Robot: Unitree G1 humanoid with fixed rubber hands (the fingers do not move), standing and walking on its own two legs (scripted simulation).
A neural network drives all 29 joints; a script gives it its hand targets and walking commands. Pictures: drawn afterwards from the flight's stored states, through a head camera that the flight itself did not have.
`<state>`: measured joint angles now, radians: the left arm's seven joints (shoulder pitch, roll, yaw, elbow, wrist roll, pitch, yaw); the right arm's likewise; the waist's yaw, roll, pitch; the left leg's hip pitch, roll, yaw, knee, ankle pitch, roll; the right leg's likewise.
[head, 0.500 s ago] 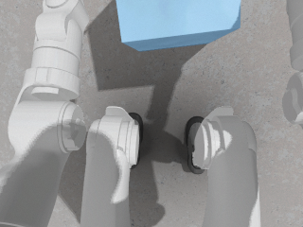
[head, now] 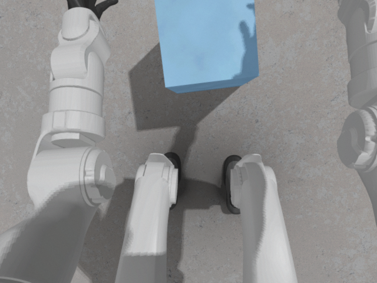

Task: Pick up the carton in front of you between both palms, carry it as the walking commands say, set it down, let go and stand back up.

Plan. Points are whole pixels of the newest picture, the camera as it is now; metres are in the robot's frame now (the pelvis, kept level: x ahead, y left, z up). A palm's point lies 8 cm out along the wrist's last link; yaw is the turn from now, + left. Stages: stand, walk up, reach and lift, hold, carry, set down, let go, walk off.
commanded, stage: set down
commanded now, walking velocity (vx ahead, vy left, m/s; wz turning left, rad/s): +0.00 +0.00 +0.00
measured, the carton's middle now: (206, 49) +0.55 -0.02 -0.39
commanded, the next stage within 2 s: let go in 0.34 s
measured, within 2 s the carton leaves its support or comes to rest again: neither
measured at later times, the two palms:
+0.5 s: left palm out of the picture +0.53 +0.17 +0.03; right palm out of the picture +0.56 -0.23 +0.03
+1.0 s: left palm out of the picture +0.37 +0.23 +0.14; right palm out of the picture +0.38 -0.23 +0.13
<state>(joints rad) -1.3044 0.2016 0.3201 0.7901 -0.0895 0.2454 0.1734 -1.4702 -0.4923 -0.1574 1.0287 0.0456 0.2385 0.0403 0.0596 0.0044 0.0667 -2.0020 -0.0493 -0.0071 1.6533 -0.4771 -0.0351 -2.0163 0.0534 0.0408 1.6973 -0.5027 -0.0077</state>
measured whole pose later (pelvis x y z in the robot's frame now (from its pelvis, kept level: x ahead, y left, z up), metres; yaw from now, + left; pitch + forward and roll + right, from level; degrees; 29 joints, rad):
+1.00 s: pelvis +0.09 +0.01 +0.23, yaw -3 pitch +25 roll +0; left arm -0.18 0.16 0.13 0.55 0.02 0.03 -0.05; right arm -0.27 -0.21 -0.18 0.63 -0.04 0.03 0.04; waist 0.04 0.02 -0.06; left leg -0.84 -0.03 -0.04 0.68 -0.27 0.00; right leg -0.83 0.04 0.06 0.68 -0.28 0.00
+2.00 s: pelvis +0.12 +0.01 +0.26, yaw -2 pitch +0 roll +0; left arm 0.19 0.32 0.05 0.64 0.04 0.04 0.01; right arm 0.22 -0.32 -0.05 0.66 -0.04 0.03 0.00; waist 0.00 -0.01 0.01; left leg -0.21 -0.03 -0.04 0.53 -0.31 0.01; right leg -0.19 0.03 0.04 0.50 -0.31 0.00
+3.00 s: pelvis +0.11 +0.02 +0.27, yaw -2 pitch -2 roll +0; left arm 0.15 0.37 0.01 0.95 0.02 -0.01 0.02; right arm 0.15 -0.37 -0.01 0.94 -0.02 -0.01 -0.01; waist 0.00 -0.01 0.02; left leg -0.11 -0.03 -0.03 0.39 -0.23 0.02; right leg -0.10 0.01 0.05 0.37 -0.23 0.01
